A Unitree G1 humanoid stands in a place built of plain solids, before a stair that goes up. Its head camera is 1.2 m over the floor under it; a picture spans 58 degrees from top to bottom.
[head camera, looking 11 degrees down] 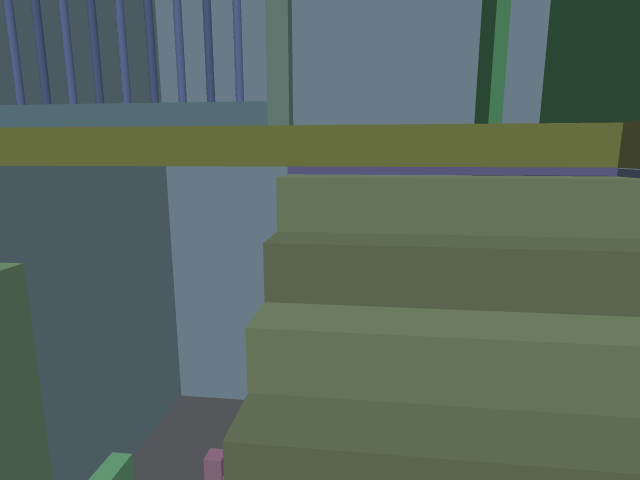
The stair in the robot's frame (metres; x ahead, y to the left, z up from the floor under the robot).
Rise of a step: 0.19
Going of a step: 0.21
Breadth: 1.20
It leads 7 degrees to the right of straight ahead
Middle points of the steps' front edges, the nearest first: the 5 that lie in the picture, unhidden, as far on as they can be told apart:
0.81 -0.37 0.56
1.01 -0.40 0.75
1.22 -0.42 0.94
1.43 -0.44 1.13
1.64 -0.47 1.32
